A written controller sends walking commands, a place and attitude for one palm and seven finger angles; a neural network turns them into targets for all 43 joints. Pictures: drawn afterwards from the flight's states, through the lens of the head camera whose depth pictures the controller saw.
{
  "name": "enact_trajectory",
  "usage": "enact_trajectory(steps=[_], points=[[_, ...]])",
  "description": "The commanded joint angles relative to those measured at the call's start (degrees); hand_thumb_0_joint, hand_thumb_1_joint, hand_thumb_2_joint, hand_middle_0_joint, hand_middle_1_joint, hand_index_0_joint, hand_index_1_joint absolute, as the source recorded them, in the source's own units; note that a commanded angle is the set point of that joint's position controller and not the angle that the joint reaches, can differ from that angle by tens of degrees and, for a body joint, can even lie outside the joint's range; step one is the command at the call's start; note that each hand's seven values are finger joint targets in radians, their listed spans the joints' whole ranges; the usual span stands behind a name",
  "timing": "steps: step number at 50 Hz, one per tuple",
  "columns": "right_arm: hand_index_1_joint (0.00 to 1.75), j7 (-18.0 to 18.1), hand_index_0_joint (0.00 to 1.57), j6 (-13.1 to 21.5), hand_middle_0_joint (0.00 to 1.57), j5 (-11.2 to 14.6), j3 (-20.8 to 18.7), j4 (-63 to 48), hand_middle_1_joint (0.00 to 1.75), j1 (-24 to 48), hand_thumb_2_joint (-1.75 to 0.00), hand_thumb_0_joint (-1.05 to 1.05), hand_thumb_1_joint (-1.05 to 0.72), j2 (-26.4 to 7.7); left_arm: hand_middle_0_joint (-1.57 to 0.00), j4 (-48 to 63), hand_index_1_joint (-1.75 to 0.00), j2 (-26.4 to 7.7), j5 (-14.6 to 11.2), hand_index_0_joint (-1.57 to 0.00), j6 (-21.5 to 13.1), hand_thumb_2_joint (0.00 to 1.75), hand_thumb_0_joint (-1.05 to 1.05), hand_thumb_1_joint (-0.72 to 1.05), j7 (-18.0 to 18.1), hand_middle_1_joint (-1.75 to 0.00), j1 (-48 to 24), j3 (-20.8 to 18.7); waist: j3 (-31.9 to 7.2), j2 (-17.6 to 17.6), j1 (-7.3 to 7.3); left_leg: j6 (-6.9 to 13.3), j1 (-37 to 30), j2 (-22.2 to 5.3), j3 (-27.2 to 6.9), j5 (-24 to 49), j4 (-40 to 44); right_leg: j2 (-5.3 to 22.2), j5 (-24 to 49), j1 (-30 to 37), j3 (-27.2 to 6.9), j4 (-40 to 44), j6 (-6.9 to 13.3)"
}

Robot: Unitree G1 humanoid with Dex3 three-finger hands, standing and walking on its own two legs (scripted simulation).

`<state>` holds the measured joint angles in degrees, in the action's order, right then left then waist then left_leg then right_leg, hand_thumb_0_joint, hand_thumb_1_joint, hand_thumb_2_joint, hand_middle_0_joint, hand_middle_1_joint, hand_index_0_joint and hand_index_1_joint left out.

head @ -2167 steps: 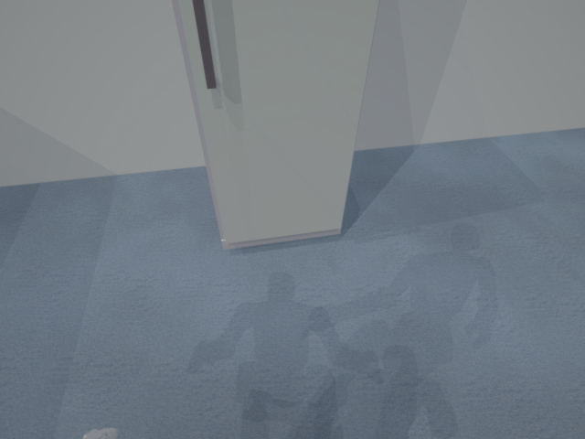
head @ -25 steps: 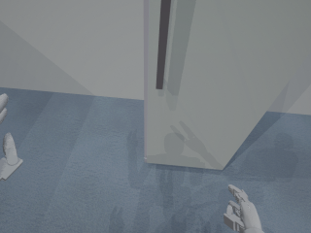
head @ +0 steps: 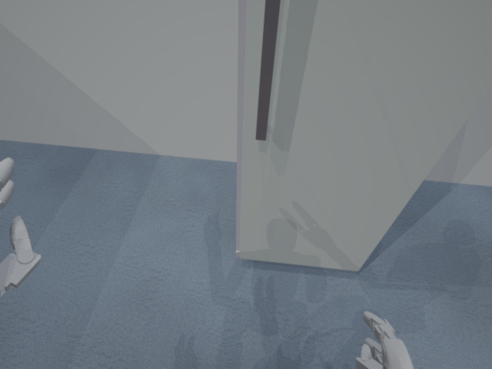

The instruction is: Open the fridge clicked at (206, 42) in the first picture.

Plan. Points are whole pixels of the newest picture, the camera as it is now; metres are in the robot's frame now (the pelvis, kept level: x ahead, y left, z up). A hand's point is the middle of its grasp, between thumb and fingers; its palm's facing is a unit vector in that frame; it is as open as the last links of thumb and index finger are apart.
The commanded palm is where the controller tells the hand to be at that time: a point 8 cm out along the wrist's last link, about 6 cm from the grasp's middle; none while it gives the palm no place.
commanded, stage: let the arm hang, fingers relaxed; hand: left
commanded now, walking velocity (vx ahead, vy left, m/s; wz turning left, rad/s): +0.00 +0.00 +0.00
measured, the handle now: (271, 25) +0.62 +0.01 +0.27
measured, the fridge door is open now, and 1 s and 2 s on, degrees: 0 0 0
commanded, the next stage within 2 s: look to check the result in 1.18 s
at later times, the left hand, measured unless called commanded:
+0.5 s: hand out of the picture -0.01 +0.16 -0.19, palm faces +0.03 -0.99 -0.17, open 7.0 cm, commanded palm none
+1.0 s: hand out of the picture +0.03 +0.17 -0.17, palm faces +0.03 -0.98 -0.21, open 7.3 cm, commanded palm none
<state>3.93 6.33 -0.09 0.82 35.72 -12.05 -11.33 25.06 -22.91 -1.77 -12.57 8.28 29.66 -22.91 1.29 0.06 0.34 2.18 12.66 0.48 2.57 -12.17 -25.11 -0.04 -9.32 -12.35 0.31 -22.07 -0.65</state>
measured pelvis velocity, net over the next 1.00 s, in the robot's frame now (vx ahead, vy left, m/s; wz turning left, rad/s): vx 0.01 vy -0.01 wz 0.01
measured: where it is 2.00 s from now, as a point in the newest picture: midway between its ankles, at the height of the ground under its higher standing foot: outside the picture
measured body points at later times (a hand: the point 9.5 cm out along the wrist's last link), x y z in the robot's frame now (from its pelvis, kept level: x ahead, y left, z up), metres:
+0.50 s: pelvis -0.01 -0.02 -0.01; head +0.02 +0.01 +0.44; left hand -0.01 +0.22 -0.17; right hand +0.02 -0.27 -0.14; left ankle +0.01 +0.09 -0.74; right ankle +0.03 -0.13 -0.74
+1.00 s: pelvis +0.01 -0.01 +0.00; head +0.02 -0.02 +0.45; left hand +0.03 +0.22 -0.16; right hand +0.00 -0.23 -0.17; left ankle +0.02 +0.09 -0.74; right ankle +0.03 -0.13 -0.74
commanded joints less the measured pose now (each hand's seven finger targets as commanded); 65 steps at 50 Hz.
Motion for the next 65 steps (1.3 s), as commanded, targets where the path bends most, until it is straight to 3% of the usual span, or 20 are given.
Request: enact_trajectory(steps=[1, 3, 4, 5, 6, 7, 10, 12, 14, 16, 18, 22, 25, 29, 35, 42, 48, 52, 65], points=[[0.30, 0.82, 0.20, 3.07, 0.20, 0.48, -2.97, -8.66, 0.30, 5.60, -0.90, 0.00, -0.90, -7.79, -0.20, 9.56, -0.30, -8.92, -0.72, -0.20, -3.39, 0.90, 0.00, 0.90, 0.67, -0.30, -0.86, -6.98, -5.74, 2.59, 0.52, -1.07, 3.66, -4.46, -5.60, -1.21, 7.68, 1.39, 3.25, 5.81, -2.54, 1.48, 0.71], [0.30, 1.01, 0.20, 3.11, 0.20, 0.48, -3.04, -8.80, 0.30, 6.23, -0.90, 0.00, -0.90, -7.95, -0.20, 8.70, -0.30, -9.38, -0.69, -0.20, -3.10, 0.90, 0.00, 0.90, 0.64, -0.30, -0.78, -7.21, -5.02, 3.30, 0.56, -0.95, 3.73, -4.59, -5.52, -2.07, 8.06, 1.53, 2.48, 4.96, -2.47, 1.89, 0.61], [0.30, -4.28, 0.20, 4.61, 0.20, 1.19, -5.40, 5.60, 0.30, 8.51, -0.90, 0.00, -0.90, -18.23, -0.20, -33.92, -0.30, -0.87, 3.61, -0.20, 6.00, 0.90, 0.00, 0.90, -7.42, -0.30, -4.90, 16.54, 0.30, 1.76, -2.44, -0.57, 7.13, -5.47, -7.50, 11.50, -3.10, 6.53, 10.17, -3.35, 0.05, -6.11, 1.88], [0.30, -4.40, 0.20, 0.66, 0.20, 1.39, -5.49, 4.65, 0.30, 4.39, -0.90, 0.00, -0.90, -15.58, -0.20, -34.94, -0.30, -0.56, 3.08, -0.20, 10.48, 0.90, 0.00, 0.90, -8.47, -0.30, -4.95, 14.88, -4.65, 1.97, -1.62, -1.35, 2.86, -6.68, -5.94, 12.19, -3.06, 7.18, 4.28, -4.89, -2.40, -4.09, 2.17], [0.30, -4.23, 0.20, -0.51, 0.20, 1.09, -5.21, 3.39, 0.30, 3.69, -0.90, 0.00, -0.90, -14.89, -0.20, -34.48, -0.30, 0.50, 3.07, -0.20, 11.75, 0.90, 0.00, 0.90, -8.51, -0.30, -5.50, 15.50, -4.23, 2.58, -1.79, -0.73, 2.82, -7.27, -6.34, 8.76, -2.60, 6.28, -1.34, -6.71, -1.55, -4.45, 1.97], [0.30, -4.25, 0.20, -1.08, 0.20, 0.39, -4.72, 4.27, 0.30, 3.47, -0.90, 0.00, -0.90, -14.13, -0.20, -36.81, -0.30, 1.37, 3.15, -0.20, 11.79, 0.90, 0.00, 0.90, -8.42, -0.30, -7.15, 15.91, -5.26, 1.76, -1.39, 0.85, 5.60, -8.13, -8.82, 6.34, -1.55, 5.24, -5.61, -6.65, -0.47, -7.32, 2.18], [0.30, -4.00, 0.20, -2.58, 0.20, -1.11, -3.88, 5.41, 0.30, 4.06, -0.90, 0.00, -0.90, -14.31, -0.20, -45.47, -0.30, 0.76, 3.68, -0.20, 12.13, 0.90, 0.00, 0.90, -8.31, -0.30, -11.30, 17.56, -5.00, -7.13, -0.68, 2.78, 8.63, -8.61, -11.76, 5.61, 0.41, 3.73, -5.34, -3.09, -1.23, -9.58, 2.51], [0.30, -3.87, 0.20, -3.52, 0.20, -1.46, -3.83, 6.78, 0.30, 3.98, -0.90, 0.00, -0.90, -14.07, -0.20, -52.02, -0.30, -0.11, 3.89, -0.20, 12.36, 0.90, 0.00, 0.90, -8.12, -0.30, -13.92, 17.98, -5.00, -11.27, -0.38, 2.32, 7.48, -6.45, -10.39, 3.81, -0.94, 5.07, -3.05, -2.46, -3.44, -6.78, 3.10], [0.30, -3.81, 0.20, -4.77, 0.20, -1.58, -2.98, 8.62, 0.30, 2.75, -0.90, 0.00, -0.90, -11.16, -0.20, -58.45, -0.30, 1.06, 3.66, -0.20, 13.03, 0.90, 0.00, 0.90, -7.75, -0.30, -15.33, 19.43, -3.97, -9.64, -0.83, 1.53, 5.54, -4.23, -8.61, 0.99, -1.77, 6.42, -4.67, -4.17, -5.79, -4.09, 3.85], [0.30, -3.61, 0.20, -5.60, 0.20, -1.58, -2.34, 10.78, 0.30, 2.00, -0.90, 0.00, -0.90, -9.34, -0.20, -63.82, -0.30, 1.78, 3.38, -0.20, 13.21, 0.90, 0.00, 0.90, -7.55, -0.30, -16.10, 20.38, -3.39, -3.86, -1.13, 0.99, 3.43, -3.04, -7.39, -0.74, -1.53, 6.81, -6.75, -5.34, -7.17, -1.72, 4.21], [0.30, -3.40, 0.20, -5.94, 0.20, -1.45, -2.13, 12.47, 0.30, 1.35, -0.90, 0.00, -0.90, -8.44, -0.20, -68.35, -0.30, 1.47, 3.25, -0.20, 12.94, 0.90, 0.00, 0.90, -7.37, -0.30, -15.66, 20.69, -3.57, 1.39, -0.98, 0.62, 2.12, -3.24, -6.99, -0.35, -1.08, 6.41, -6.59, -4.72, -7.01, -0.78, 4.02], [0.30, -2.69, 0.20, -6.49, 0.20, -1.70, -2.25, 16.01, 0.30, -0.35, -0.90, 0.00, -0.90, -6.62, -0.20, -75.71, -0.30, 3.77, 2.81, -0.20, 12.82, 0.90, 0.00, 0.90, -7.14, -0.30, -13.42, 20.22, -3.49, 12.30, -0.42, 0.60, 5.01, -4.30, -8.23, -7.29, 2.68, 4.89, -8.55, -0.88, -5.16, 0.15, 4.06], [0.30, -2.30, 0.20, -6.64, 0.20, -1.39, -2.43, 17.99, 0.30, -2.88, -0.90, 0.00, -0.90, -6.28, -0.20, -79.49, -0.30, 4.23, 2.65, -0.20, 12.58, 0.90, 0.00, 0.90, -7.20, -0.30, -13.08, 20.50, -3.33, 8.83, -0.47, 0.55, 5.15, -5.03, -8.49, -7.01, 3.34, 4.85, -7.20, 0.62, -4.58, 1.33, 3.99], [0.30, -2.04, 0.20, -6.70, 0.20, -1.17, -2.68, 20.51, 0.30, -5.84, -0.90, 0.00, -0.90, -5.88, -0.20, -83.11, -0.30, 5.34, 2.57, -0.20, 12.32, 0.90, 0.00, 0.90, -7.04, -0.30, -13.06, 20.93, -1.00, 1.38, -0.83, 0.53, 3.60, -5.37, -8.18, -5.06, 3.55, 5.08, -7.36, -0.93, -4.70, 3.03, 3.89], [0.30, -1.86, 0.20, -6.47, 0.20, -1.09, -2.29, 23.75, 0.30, -8.11, -0.90, 0.00, -0.90, -4.02, -0.20, -86.59, -0.30, 7.24, 2.43, -0.20, 12.22, 0.90, 0.00, 0.90, -6.62, -0.30, -12.42, 21.34, 1.38, -2.36, -0.82, 0.52, 2.38, -5.66, -7.58, -2.32, 4.97, 5.13, -6.21, -1.50, -4.42, 3.31, 3.42], [0.30, -1.81, 0.20, -6.21, 0.20, -1.17, -2.11, 25.98, 0.30, -8.04, -0.90, 0.00, -0.90, -2.71, -0.20, -87.93, -0.30, 8.32, 2.50, -0.20, 12.21, 0.90, 0.00, 0.90, -6.34, -0.30, -12.12, 21.28, 3.03, -2.12, -0.48, 0.52, 2.24, -5.77, -7.37, -1.35, 6.32, 4.79, -4.22, -1.42, -4.28, 2.65, 3.04], [0.30, -1.75, 0.20, -5.90, 0.20, -1.08, -2.00, 26.82, 0.30, -7.93, -0.90, 0.00, -0.90, -2.00, -0.20, -88.03, -0.30, 8.43, 2.52, -0.20, 11.93, 0.90, 0.00, 0.90, -6.18, -0.30, -12.27, 21.01, 1.53, -0.61, -0.28, 0.34, 1.30, -5.71, -6.77, 2.86, 5.62, 5.19, -1.00, 0.56, -3.94, 2.31, 2.95], [0.30, -1.56, 0.20, -5.90, 0.20, -1.22, -1.98, 27.21, 0.30, -7.16, -0.90, 0.00, -0.90, -1.74, -0.20, -88.20, -0.30, 8.78, 2.40, -0.20, 11.97, 0.90, 0.00, 0.90, -6.24, -0.30, -12.91, 20.94, 2.07, 2.56, -0.39, 0.11, 0.94, -5.88, -6.73, 3.31, 6.03, 5.01, 0.11, 0.59, -3.86, 2.07, 2.94], [0.30, -1.35, 0.20, -5.91, 0.20, -1.01, -2.17, 27.34, 0.30, -6.40, -0.90, 0.00, -0.90, -2.41, -0.20, -88.80, -0.30, 8.84, 2.47, -0.20, 11.84, 0.90, 0.00, 0.90, -6.30, -0.30, -13.15, 21.01, 0.30, -0.13, -0.76, 0.06, -1.76, -6.10, -6.31, 5.36, 5.28, 5.21, 2.03, 1.24, -3.80, 2.47, 2.82]])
